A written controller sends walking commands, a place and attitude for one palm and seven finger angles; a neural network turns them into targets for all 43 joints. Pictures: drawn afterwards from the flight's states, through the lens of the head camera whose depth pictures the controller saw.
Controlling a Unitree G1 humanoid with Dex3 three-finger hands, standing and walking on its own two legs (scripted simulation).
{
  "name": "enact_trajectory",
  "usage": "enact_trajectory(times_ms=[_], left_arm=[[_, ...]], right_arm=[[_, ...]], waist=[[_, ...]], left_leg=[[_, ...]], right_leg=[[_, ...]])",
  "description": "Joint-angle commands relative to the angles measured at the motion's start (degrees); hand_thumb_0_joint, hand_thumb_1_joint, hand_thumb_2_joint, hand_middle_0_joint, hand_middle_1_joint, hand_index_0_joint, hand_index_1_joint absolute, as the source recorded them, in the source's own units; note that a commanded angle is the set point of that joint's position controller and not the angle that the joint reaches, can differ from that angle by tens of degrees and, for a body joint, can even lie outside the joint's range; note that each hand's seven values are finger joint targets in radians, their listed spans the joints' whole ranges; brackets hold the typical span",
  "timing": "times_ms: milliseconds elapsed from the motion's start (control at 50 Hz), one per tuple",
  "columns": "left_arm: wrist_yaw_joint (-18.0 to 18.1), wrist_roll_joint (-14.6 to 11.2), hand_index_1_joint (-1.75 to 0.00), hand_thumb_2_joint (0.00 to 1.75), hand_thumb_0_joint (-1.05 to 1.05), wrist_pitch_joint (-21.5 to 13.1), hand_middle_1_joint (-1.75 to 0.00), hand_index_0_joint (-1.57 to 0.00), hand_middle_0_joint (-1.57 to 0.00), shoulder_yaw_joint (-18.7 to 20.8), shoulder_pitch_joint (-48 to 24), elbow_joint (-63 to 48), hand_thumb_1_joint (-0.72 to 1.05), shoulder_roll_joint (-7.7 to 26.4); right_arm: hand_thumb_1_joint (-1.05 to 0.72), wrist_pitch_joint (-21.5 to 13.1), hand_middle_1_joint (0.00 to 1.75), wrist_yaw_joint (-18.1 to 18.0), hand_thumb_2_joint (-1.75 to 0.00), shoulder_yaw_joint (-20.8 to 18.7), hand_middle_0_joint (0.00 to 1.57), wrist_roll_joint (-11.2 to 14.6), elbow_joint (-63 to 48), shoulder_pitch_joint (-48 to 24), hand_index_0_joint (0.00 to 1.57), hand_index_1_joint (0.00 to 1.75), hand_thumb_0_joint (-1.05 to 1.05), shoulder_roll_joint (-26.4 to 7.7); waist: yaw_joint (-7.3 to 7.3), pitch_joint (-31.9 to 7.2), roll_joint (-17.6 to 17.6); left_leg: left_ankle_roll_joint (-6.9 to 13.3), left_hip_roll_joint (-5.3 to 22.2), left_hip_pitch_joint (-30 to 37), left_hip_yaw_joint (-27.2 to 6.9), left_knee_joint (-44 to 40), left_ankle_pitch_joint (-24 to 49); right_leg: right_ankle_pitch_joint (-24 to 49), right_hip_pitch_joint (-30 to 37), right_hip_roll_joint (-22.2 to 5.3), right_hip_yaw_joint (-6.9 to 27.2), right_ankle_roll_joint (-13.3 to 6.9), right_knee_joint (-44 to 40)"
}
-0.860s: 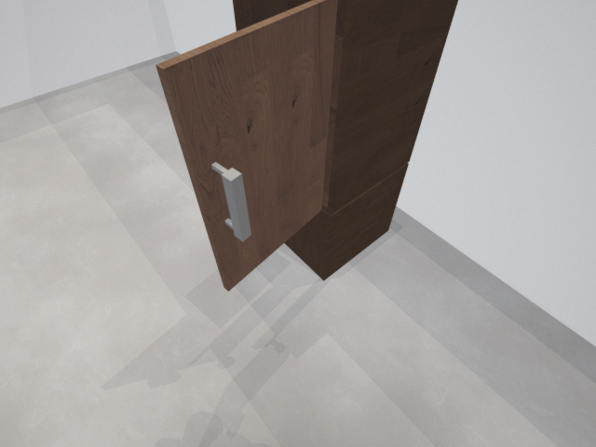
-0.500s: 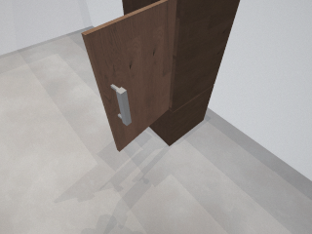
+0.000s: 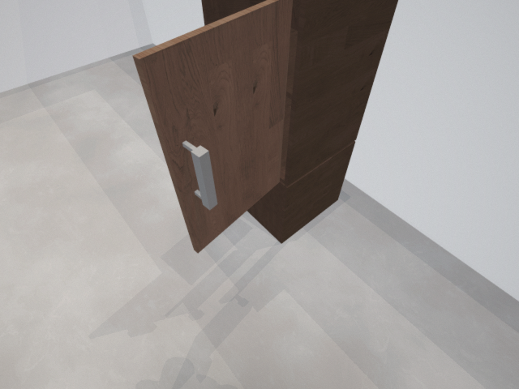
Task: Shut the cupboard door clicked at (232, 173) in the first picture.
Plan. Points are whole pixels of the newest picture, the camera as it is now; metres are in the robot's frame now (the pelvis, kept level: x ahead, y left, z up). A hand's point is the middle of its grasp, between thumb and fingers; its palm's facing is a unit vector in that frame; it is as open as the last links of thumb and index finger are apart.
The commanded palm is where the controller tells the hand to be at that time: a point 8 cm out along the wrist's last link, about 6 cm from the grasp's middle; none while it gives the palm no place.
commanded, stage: walk to a spot facing it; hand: left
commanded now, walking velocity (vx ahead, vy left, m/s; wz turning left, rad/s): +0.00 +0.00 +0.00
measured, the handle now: (199, 175) +0.54 +0.17 -0.03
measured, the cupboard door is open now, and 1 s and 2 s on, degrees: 98 98 98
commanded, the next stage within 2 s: none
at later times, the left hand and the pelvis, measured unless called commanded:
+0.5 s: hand out of the picture +0.03 +0.20 -0.19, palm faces -0.09 -0.97 -0.23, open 7.4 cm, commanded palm none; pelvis -0.01 +0.01 -0.01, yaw -10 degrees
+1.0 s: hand out of the picture +0.12 +0.14 -0.18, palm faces -0.40 -0.89 -0.23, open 7.4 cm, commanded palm none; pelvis -0.03 -0.01 -0.02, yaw -26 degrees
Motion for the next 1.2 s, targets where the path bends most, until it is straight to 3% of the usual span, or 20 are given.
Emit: enact_trajectory(times_ms=[0, 120, 360, 400, 440, 460, 500, 580, 640, 680, 700, 740, 820, 920, 940, 960, 980, 1000, 1080, 1180], left_arm=[[0.3, -0.32, -0.3, 0.9, 0.0, -0.74, -0.3, -0.2, -0.2, 1.4, 3.67, -1.33, 0.9, 7.5], [0.53, -0.11, -0.3, 0.9, 0.0, 0.14, -0.3, -0.2, -0.2, 1.95, 5.02, -1.6, 0.9, 6.38], [-0.7, 0.81, -0.3, 0.9, 0.0, 2.16, -0.3, -0.2, -0.2, 5.52, 1.51, -7.7, 0.9, 9.63], [-1.07, 0.69, -0.3, 0.9, 0.0, 2.27, -0.3, -0.2, -0.2, 5.47, 0.27, -9.01, 0.9, 8.71], [-1.61, 0.52, -0.3, 0.9, 0.0, 2.6, -0.3, -0.2, -0.2, 5.23, -2.09, -10.98, 0.9, 6.61], [-2.02, 0.76, -0.3, 0.9, 0.0, 2.85, -0.3, -0.2, -0.2, 5.55, -3.27, -11.71, 0.9, 6.93], [-3.1, 0.91, -0.3, 0.9, 0.0, 2.97, -0.3, -0.2, -0.2, 5.84, -4.0, -12.24, 0.9, 5.67], [-4.0, 0.91, -0.3, 0.9, 0.0, 3.36, -0.3, -0.2, -0.2, 5.62, -3.64, -13.29, 0.9, 5.14], [-3.8, 1.14, -0.3, 0.9, 0.0, 2.66, -0.3, -0.2, -0.2, 6.18, 1.17, -12.16, 0.9, 7.84], [-2.36, 1.71, -0.3, 0.9, 0.0, 1.87, -0.3, -0.2, -0.2, 7.81, 2.62, -12.88, 0.9, 18.22], [-2.17, 1.31, -0.3, 0.9, 0.0, 1.95, -0.3, -0.2, -0.2, 7.61, 2.42, -13.72, 0.9, 19.47], [-1.19, 1.55, -0.3, 0.9, 0.0, 1.74, -0.3, -0.2, -0.2, 7.32, -2.9, -14.78, 0.9, 15.51], [-0.94, 1.74, -0.3, 0.9, 0.0, 1.74, -0.3, -0.2, -0.2, 6.99, -4.81, -16.19, 0.9, 14.4], [-1.53, 1.14, -0.3, 0.9, 0.0, 2.32, -0.3, -0.2, -0.2, 6.79, -6.4, -16.49, 0.9, 13.62], [-1.74, 0.66, -0.3, 0.9, 0.0, 2.63, -0.3, -0.2, -0.2, 6.35, -6.83, -17.36, 0.9, 11.51], [-2.52, 0.06, -0.3, 0.9, 0.0, 2.86, -0.3, -0.2, -0.2, 5.53, -5.69, -18.74, 0.9, 7.61], [-3.1, 0.67, -0.3, 0.9, 0.0, 2.54, -0.3, -0.2, -0.2, 5.58, -7.75, -19.85, 0.9, 9.3], [-3.5, 1.49, -0.3, 0.9, 0.0, 2.68, -0.3, -0.2, -0.2, 6.04, -9.12, -18.99, 0.9, 10.25], [-4.58, 0.83, -0.3, 0.9, 0.0, 3.26, -0.3, -0.2, -0.2, 5.45, -7.98, -17.94, 0.9, 7.39], [-5.0, 0.68, -0.3, 0.9, 0.0, 2.58, -0.3, -0.2, -0.2, 4.8, -10.17, -18.63, 0.9, 6.72]], right_arm=[[-0.9, -0.52, 0.3, -0.35, -0.9, -1.01, 0.2, -0.21, -1.5, 2.62, 0.2, 0.3, 0.0, -6.83], [-0.9, 0.16, 0.3, -0.8, -0.9, -1.24, 0.2, -0.23, -1.53, 4.12, 0.2, 0.3, 0.0, -5.15], [-0.9, 1.38, 0.3, -1.44, -0.9, -4.19, 0.2, -0.28, -7.61, 2.0, 0.2, 0.3, 0.0, -5.95], [-0.9, 0.93, 0.3, -1.6, -0.9, -4.53, 0.2, -0.62, -7.59, 4.01, 0.2, 0.3, 0.0, -7.89], [-0.9, 0.08, 0.3, -1.61, -0.9, -5.18, 0.2, -1.21, -7.25, 8.2, 0.2, 0.3, 0.0, -11.18], [-0.9, -0.2, 0.3, -1.61, -0.9, -5.0, 0.2, -1.39, -7.79, 8.04, 0.2, 0.3, 0.0, -11.79], [-0.9, -0.63, 0.3, -1.38, -0.9, -4.92, 0.2, -1.62, -9.85, 3.23, 0.2, 0.3, 0.0, -12.04], [-0.9, -0.32, 0.3, -0.61, -0.9, -5.22, 0.2, -1.79, -11.46, -0.54, 0.2, 0.3, 0.0, -12.91], [-0.9, 0.41, 0.3, 0.06, -0.9, -5.84, 0.2, -1.02, -12.85, -2.61, 0.2, 0.3, 0.0, -13.36], [-0.9, 1.14, 0.3, 0.91, -0.9, -4.81, 0.2, -0.26, -17.27, -6.21, 0.2, 0.3, 0.0, -7.03], [-0.9, 1.4, 0.3, 1.07, -0.9, -4.86, 0.2, -0.18, -18.0, -6.67, 0.2, 0.3, 0.0, -8.15], [-0.9, 1.39, 0.3, 0.47, -0.9, -5.08, 0.2, -0.19, -17.4, -6.92, 0.2, 0.3, 0.0, -8.31], [-0.9, 1.24, 0.3, 0.64, -0.9, -4.54, 0.2, 0.31, -16.97, -4.73, 0.2, 0.3, 0.0, -6.14], [-0.9, 0.46, 0.3, 0.09, -0.9, -4.31, 0.2, 0.59, -16.26, 0.63, 0.2, 0.3, 0.0, -6.82], [-0.9, -0.25, 0.3, -0.25, -0.9, -4.58, 0.2, 0.25, -15.52, 3.33, 0.2, 0.3, 0.0, -9.49], [-0.9, -0.86, 0.3, -0.43, -0.9, -5.43, 0.2, -0.92, -16.04, 3.76, 0.2, 0.3, 0.0, -15.43], [-0.9, -0.75, 0.3, -0.8, -0.9, -5.62, 0.2, -1.25, -16.75, 4.29, 0.2, 0.3, 0.0, -17.29], [-0.9, -1.24, 0.3, -0.79, -0.9, -4.93, 0.2, -1.57, -16.4, 3.91, 0.2, 0.3, 0.0, -15.15], [-0.9, -1.03, 0.3, -0.62, -0.9, -4.3, 0.2, -1.47, -17.8, -0.31, 0.2, 0.3, 0.0, -12.49], [-0.9, -0.36, 0.3, 0.08, -0.9, -5.6, 0.2, -1.34, -16.36, 3.06, 0.2, 0.3, 0.0, -14.6]], waist=[[-0.26, 0.12, -0.07], [-0.21, -0.79, -1.63], [-0.94, 0.32, -1.67], [-1.76, -1.44, 5.33], [-2.73, -3.13, 17.14], [-2.34, -4.12, 12.74], [-0.14, -3.53, 6.45], [0.63, -3.78, 10.41], [3.08, -4.66, 4.69], [5.26, -2.0, -19.59], [5.27, -2.5, -12.67], [2.19, -4.23, -14.99], [0.53, -6.37, -8.2], [-1.86, -6.56, -8.11], [-2.98, -7.46, -1.02], [-2.34, -6.79, 16.83], [-2.92, -5.37, 15.9], [-2.5, -4.48, 10.5], [0.1, -5.86, 12.28], [-2.13, -7.39, 13.76]], left_leg=[[2.83, 5.52, 3.73, -4.51, -0.82, 13.43], [2.3, 6.06, 3.74, -1.94, 2.45, 13.47], [0.36, 6.52, -1.9, 2.21, 10.89, 0.14], [2.73, 11.7, 4.49, -2.0, 5.41, 8.92], [11.5, 25.64, 6.79, -14.62, -5.28, 16.68], [13.55, 28.02, 4.94, -15.47, -6.68, 14.47], [11.75, 25.02, 1.77, -8.78, -6.46, 10.19], [7.77, 21.74, -2.86, 1.13, -4.01, 6.06], [2.95, 17.01, -8.35, 7.23, 7.15, -0.58], [-2.75, 4.0, -22.87, 9.32, 33.18, -26.56], [-2.04, 5.0, -21.58, 3.14, 38.98, -25.65], [-2.19, 5.32, -23.7, -0.27, 43.12, -19.52], [-2.66, 3.22, -14.17, 1.79, 30.2, -16.55], [-1.7, 1.61, -1.59, 1.8, 7.83, -6.83], [0.05, 6.63, 6.07, -2.93, -1.3, -3.81], [6.2, 22.0, 10.3, -19.73, -7.21, 2.36], [12.63, 30.13, 4.19, -24.93, -8.1, 9.21], [12.88, 26.94, 1.49, -21.75, -7.05, 15.04], [8.23, 17.49, 3.9, -2.25, -1.23, 25.24], [6.8, 18.47, 5.58, 1.9, 2.41, 24.81]], right_leg=[[19.32, -6.19, -9.84, 5.85, 2.98, -3.79], [25.34, -6.75, -9.78, 7.07, 3.57, -1.77], [29.94, -13.51, -11.7, 17.62, -2.13, 5.12], [22.83, -18.75, -6.47, 13.74, 0.3, 10.34], [-12.62, -25.82, 0.01, 4.08, 3.17, 32.57], [-18.66, -26.28, -1.9, 5.26, 3.43, 41.34], [-14.37, -26.55, -5.07, 4.91, 3.79, 42.05], [-11.13, -19.15, -5.54, -0.04, 4.35, 28.78], [2.87, -8.71, -4.06, -2.47, 4.16, 10.84], [20.46, -8.56, -24.95, 29.13, -6.2, -3.78], [17.11, -12.3, -25.44, 28.37, -9.76, -2.19], [26.86, -9.15, -19.42, 24.56, -8.23, 2.68], [31.93, -10.55, -16.3, 20.84, -6.78, 5.33], [24.31, -16.02, -12.18, 22.66, -2.79, 7.91], [16.75, -22.8, -8.29, 19.32, 0.1, 12.27], [-5.53, -32.98, -0.04, 10.28, 4.33, 24.42], [-18.35, -33.19, -1.07, 5.64, 5.97, 39.0], [-15.56, -32.72, -2.25, 7.42, 6.31, 46.66], [-9.93, -30.83, -4.54, 1.91, 7.97, 44.55], [-8.86, -21.85, -3.18, -3.2, 6.67, 24.06]])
